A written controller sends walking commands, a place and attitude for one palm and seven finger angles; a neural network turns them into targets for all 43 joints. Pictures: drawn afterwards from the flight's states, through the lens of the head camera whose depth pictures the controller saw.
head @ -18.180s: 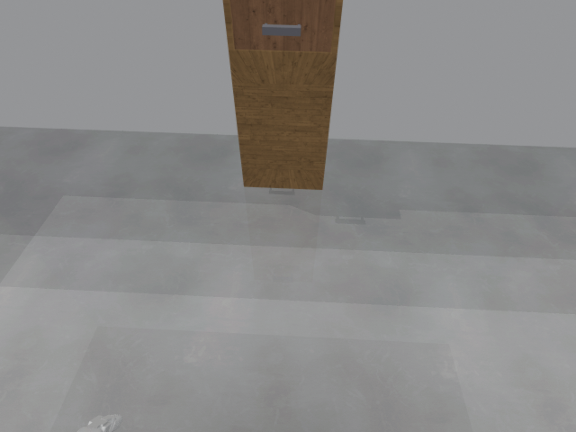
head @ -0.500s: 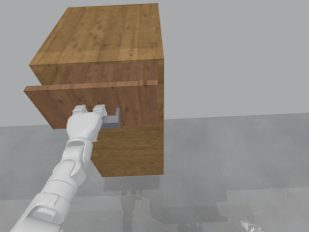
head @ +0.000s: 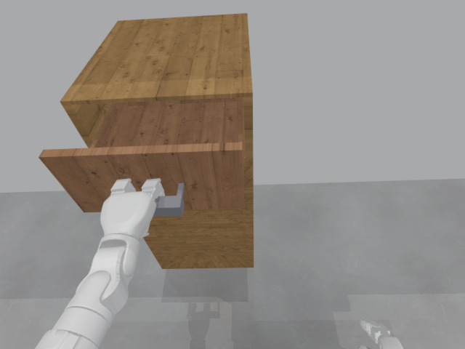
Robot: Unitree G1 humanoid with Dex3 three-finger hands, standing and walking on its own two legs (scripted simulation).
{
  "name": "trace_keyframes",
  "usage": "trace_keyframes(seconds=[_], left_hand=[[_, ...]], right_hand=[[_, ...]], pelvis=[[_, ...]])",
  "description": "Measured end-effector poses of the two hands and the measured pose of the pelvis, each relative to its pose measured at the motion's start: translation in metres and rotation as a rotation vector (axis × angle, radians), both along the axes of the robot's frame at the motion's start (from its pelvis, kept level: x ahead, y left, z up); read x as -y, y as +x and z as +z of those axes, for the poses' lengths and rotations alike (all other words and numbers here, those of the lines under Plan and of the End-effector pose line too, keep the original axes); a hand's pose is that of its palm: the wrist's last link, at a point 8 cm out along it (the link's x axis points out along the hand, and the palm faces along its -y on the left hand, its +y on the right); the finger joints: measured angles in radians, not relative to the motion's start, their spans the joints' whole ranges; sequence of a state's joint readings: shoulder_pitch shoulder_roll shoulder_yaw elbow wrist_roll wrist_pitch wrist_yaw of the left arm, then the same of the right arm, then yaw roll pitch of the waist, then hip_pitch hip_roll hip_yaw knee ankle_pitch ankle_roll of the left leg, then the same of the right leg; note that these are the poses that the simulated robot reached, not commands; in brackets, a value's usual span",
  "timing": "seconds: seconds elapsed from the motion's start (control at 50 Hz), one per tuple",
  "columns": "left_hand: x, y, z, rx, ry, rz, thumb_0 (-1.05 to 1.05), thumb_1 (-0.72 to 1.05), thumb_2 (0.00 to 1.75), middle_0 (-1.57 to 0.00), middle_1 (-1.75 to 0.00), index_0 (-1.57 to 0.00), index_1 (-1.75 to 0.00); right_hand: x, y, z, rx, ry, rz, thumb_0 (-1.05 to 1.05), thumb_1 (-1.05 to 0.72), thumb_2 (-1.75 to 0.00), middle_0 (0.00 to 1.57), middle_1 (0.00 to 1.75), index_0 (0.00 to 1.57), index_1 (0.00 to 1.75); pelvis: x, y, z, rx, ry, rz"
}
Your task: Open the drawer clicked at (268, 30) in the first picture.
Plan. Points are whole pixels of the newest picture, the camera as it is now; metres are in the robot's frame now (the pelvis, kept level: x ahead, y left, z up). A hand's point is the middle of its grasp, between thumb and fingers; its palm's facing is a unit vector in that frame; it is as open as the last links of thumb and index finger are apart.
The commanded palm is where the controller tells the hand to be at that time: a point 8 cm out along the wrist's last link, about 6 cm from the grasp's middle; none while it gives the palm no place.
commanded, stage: pull the drawer open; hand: left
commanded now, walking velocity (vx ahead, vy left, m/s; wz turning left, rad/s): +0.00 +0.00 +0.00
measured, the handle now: (149, 197) +0.38 +0.20 +0.04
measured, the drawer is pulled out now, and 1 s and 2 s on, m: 0.16 0.28 0.29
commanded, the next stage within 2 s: open the thumb to release the handle in 1.36 s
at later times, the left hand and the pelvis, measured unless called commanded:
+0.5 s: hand (134, 254) +0.27 +0.20 +0.02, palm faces +0.02 -0.12 -0.99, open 6.0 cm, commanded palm +0.24 +0.21 +0.08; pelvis +0.00 +0.00 +0.00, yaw -1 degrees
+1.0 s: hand (126, 290) +0.21 +0.19 +0.02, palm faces +0.02 -0.13 -0.99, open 6.0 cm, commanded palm +0.18 +0.20 +0.08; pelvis -0.01 -0.01 +0.00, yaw +0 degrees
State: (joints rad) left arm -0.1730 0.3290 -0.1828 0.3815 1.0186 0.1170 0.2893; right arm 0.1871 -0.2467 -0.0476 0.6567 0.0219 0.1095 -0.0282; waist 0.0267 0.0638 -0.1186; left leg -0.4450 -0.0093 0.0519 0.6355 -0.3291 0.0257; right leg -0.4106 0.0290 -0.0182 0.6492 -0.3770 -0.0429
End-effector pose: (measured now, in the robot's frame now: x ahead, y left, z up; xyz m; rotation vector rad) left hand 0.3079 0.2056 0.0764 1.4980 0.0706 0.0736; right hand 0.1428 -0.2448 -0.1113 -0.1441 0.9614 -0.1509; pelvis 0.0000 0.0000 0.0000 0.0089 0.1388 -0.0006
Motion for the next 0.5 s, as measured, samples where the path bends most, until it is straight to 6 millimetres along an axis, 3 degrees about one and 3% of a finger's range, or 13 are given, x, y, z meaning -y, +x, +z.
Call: trace_keyframes(seconds=[0.24,0.5], left_hand=[[0.002,-0.024,0.000,0.006,-0.019,0.010,0.02,0.65,0.81,-0.26,-1.35,-0.42,-1.35],[0.003,-0.060,0.001,0.011,-0.053,0.013,0.04,0.64,0.79,-0.26,-1.35,-0.42,-1.35]], right_hand=[[-0.011,0.029,0.009,0.076,0.014,0.054,0.01,-0.90,-0.90,0.20,0.30,0.20,0.30],[-0.015,0.044,0.018,0.132,0.026,0.083,0.01,-0.90,-0.90,0.20,0.30,0.20,0.30]], pelvis=[[0.002,0.000,0.000,0.017,0.003,0.000],[0.003,0.002,0.000,0.030,0.006,-0.012]])
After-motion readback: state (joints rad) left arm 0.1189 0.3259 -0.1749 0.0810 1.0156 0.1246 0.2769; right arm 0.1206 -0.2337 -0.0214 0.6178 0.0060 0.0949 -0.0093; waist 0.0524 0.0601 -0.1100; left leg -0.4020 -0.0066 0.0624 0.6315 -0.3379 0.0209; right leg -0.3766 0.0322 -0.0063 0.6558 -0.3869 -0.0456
